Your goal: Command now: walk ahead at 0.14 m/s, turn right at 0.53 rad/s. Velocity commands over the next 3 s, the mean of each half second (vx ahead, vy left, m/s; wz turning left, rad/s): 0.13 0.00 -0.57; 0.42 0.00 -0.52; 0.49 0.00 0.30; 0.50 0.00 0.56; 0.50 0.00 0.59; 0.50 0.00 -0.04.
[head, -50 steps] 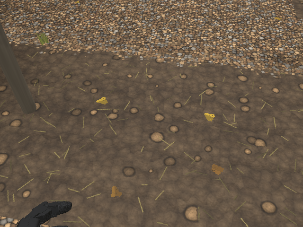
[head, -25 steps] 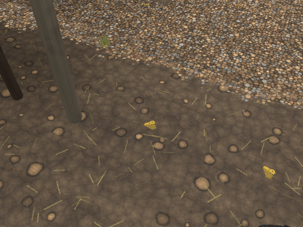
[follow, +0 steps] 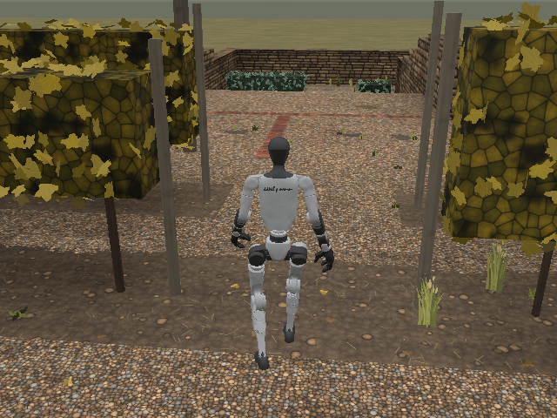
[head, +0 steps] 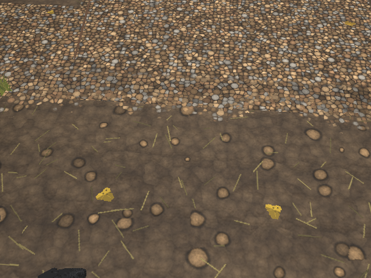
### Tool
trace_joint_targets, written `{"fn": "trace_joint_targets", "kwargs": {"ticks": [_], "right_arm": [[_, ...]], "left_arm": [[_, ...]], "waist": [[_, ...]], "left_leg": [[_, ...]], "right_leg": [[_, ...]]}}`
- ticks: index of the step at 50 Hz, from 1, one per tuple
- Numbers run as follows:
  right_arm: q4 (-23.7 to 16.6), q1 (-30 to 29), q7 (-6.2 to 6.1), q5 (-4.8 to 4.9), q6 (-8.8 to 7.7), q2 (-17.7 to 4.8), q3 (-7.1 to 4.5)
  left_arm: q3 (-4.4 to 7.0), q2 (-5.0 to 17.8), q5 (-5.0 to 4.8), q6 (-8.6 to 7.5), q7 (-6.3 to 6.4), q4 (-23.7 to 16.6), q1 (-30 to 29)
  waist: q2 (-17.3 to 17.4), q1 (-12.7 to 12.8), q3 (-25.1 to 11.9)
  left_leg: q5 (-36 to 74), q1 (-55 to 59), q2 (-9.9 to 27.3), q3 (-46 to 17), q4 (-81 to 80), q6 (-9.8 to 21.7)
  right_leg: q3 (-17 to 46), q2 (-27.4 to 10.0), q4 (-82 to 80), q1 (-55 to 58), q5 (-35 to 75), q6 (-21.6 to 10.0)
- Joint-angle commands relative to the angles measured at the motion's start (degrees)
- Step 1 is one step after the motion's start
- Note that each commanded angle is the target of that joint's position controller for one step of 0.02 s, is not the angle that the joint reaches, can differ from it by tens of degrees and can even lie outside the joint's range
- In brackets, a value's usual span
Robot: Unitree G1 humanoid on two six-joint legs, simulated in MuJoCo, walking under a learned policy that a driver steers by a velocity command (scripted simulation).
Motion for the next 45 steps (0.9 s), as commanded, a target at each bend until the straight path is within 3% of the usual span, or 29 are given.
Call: {"fn": "trace_joint_targets", "kwargs": {"ticks": [1,2,3,4,5,7,9,13,18,20,21,22,23,24,25,27,30,35,40,43,45], "right_arm": [[-5.7,4.5,2.41,-0.55,-2.37,-7.6,-0.56],[-7.7,-1.3,2.48,1.29,-2.34,-8.6,-0.89],[-7.5,-3.0,1.64,0.83,-1.68,-7.8,-0.98],[-7.6,-3.6,0.73,-0.03,-0.7,-8.5,-1.33],[-8.0,-3.4,0.42,-0.32,0.18,-8.4,-1.54],[-8.2,-2.5,-0.1,-0.52,0.98,-6.4,-1.26],[-8.6,-3.4,-0.57,-0.61,1.16,-5.7,-1.02],[-10.0,-7.3,-0.69,-0.3,1.74,-6.2,-1.06],[-11.4,-8.9,0.44,0.46,0.16,-6.9,-1.11],[-10.9,-5.9,1.15,1.01,-0.78,-6.9,-1.38],[-9.8,-2.7,1.3,1.11,-1.1,-7.5,-1.81],[-8.9,2.3,1.1,0.37,-1.32,-10.9,-2.76],[-8.7,3.7,1.28,-1.48,-1.22,-16.0,-3.69],[-10.1,0.3,1.55,-2.33,-1.97,-14.8,-3.67],[-11.5,-3.0,1.02,-1.25,-2.24,-11.7,-2.98],[-12.0,-4.1,0.37,0.26,-2.13,-9.0,-2.21],[-10.9,0.2,0.45,-0.4,-2.88,-8.2,-1.73],[-10.2,4.5,0.97,-0.57,-3.24,-9.5,-2.02],[-9.3,6.4,1.39,0.4,-2.85,-11.9,-2.78],[-8.5,7.0,1.89,1.47,-2.23,-13.1,-3.33],[-7.6,7.5,2.21,2.16,-1.84,-13.9,-3.49]], "left_arm": [[3.47,13.7,0.69,0.9,1.43,-3.4,12.9],[2.77,11.2,0.27,0.98,1.62,-4.6,8.4],[2.27,9.1,-0.73,1.2,1.87,-4.5,5.3],[1.86,7.9,-0.96,1.34,2.3,-4.8,4.2],[1.93,8.1,-0.38,1.57,2.43,-4.9,3.8],[2.39,9.4,0.54,1.81,2.75,-5.5,3.2],[2.92,10.8,0.25,2.1,3.53,-5.8,4.2],[3.12,11.2,-0.51,3.4,4.75,-6.8,3.7],[3.0,10.8,-0.54,4.29,5.21,-7.4,4.3],[2.68,10.2,-0.84,4.48,5.22,-7.5,4.2],[2.35,9.2,-1.01,4.57,5.3,-7.6,4.3],[1.51,6.0,-1.21,4.48,5.3,-7.6,5.7],[1.18,4.3,-2.12,3.64,4.94,-9.9,4.8],[2.06,8.7,-1.23,2.43,4.57,-11.0,2.5],[2.82,10.8,-0.96,2.24,4.16,-10.0,3.7],[3.01,9.9,-0.46,2.47,3.65,-7.6,7.3],[2.24,6.7,-1.0,2.05,2.88,-8.1,5.7],[1.63,5.5,-1.44,1.7,2.28,-10.7,1.2],[0.48,3.6,-1.6,1.37,0.45,-13.3,-4.3],[0.38,3.9,-1.84,1.44,-0.44,-14.2,-5.4],[0.9,4.7,-1.38,1.29,-0.52,-13.9,-2.4]], "waist": [[-5.7,5.8,-29.9],[-2.4,5.3,-23.0],[3.6,3.3,-15.1],[2.9,2.3,-12.3],[1.1,0.9,-10.7],[-2.0,-0.1,-10.0],[-3.0,0.4,-11.4],[-4.9,1.7,-11.6],[-8.8,2.6,-11.5],[-8.9,0.5,-10.5],[-7.5,-1.3,-9.3],[0.1,-2.3,-10.9],[15.0,-1.0,-8.3],[15.0,-0.7,-3.5],[12.5,0.7,-2.2],[10.4,1.3,-2.9],[8.9,-0.5,-1.4],[8.8,-3.0,0.2],[8.3,-4.8,2.6],[7.9,-4.2,3.7],[8.6,-1.2,1.2]], "left_leg": [[-9.6,-30.6,-4.7,-17.9,41.4,-1.5],[-4.3,-32.7,-2.5,-17.5,38.9,-0.4],[-0.4,-32.9,-0.3,-16.3,33.1,-0.8],[1.9,-30.6,1.1,-16.3,28.5,-1.0],[3.1,-26.8,1.3,-16.3,24.8,-0.9],[4.8,-23.5,-0.1,-15.1,18.3,-1.4],[6.5,-23.4,-1.0,-15.3,13.0,-2.5],[12.3,-22.7,-1.9,-16.7,5.9,-3.4],[11.0,-17.0,-3.5,-15.9,-4.9,-2.5],[11.7,-9.3,-4.0,-14.4,-13.8,-0.7],[12.8,-2.6,-2.6,-14.3,-20.0,0.8],[5.5,6.9,8.2,-23.6,-24.8,4.4],[-9.0,8.5,18.9,-42.6,-32.0,10.9],[-13.7,3.8,21.5,-48.6,-34.3,13.8],[-11.0,3.1,19.2,-42.7,-33.9,12.1],[-3.8,4.0,14.7,-33.3,-34.0,8.4],[5.2,2.8,12.6,-23.8,-35.7,8.1],[13.8,5.8,13.4,-15.8,-37.0,9.4],[19.5,6.3,14.9,-8.9,-36.6,9.2],[23.4,8.1,16.2,-6.3,-34.7,8.4],[42.9,7.0,16.6,-4.8,-29.0,8.2]], "right_leg": [[38.8,-23.2,-7.3,47.1,33.9,-20.8],[32.1,-20.2,-9.0,40.3,25.5,-17.3],[26.5,-16.9,-11.1,30.6,19.7,-13.7],[24.7,-15.5,-12.2,23.8,15.6,-12.4],[23.9,-13.5,-13.5,18.1,11.6,-11.4],[21.8,-10.9,-14.2,12.7,11.4,-10.4],[22.0,-10.4,-13.5,12.6,11.4,-10.1],[24.9,-8.6,-14.1,11.3,-6.9,-7.3],[30.0,-7.8,-14.6,11.4,-21.7,-6.1],[31.3,-6.6,-13.4,8.5,-27.7,-5.0],[30.2,-4.4,-11.1,4.0,-30.5,-3.1],[23.9,-0.1,1.9,-4.2,-33.8,0.3],[11.7,7.5,15.5,-16.9,-29.5,1.7],[13.9,1.8,22.6,-21.5,-23.5,2.6],[13.6,0.4,25.8,-21.4,-18.4,3.2],[10.7,-1.0,30.7,-19.7,-12.5,5.3],[8.2,-2.8,35.3,-19.8,-6.1,6.3],[7.4,-5.1,26.0,-20.2,-0.2,7.8],[2.7,-6.4,13.0,-14.1,0.4,6.5],[0.3,-6.0,7.8,-9.9,-4.7,3.5],[-2.0,-2.4,4.3,0.7,-8.9,0.5]]}}
Next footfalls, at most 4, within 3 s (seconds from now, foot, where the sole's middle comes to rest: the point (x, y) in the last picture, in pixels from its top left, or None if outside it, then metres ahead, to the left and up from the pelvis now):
0.44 left None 0.19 0.15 -0.75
0.94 right None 0.28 -0.24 -0.75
1.48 left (244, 207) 0.68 -0.22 -0.75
1.94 right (300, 158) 0.89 -0.48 -0.75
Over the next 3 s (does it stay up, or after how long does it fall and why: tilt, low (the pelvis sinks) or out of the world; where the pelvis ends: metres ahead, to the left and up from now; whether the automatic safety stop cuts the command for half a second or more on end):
stays up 1.33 -0.24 0.00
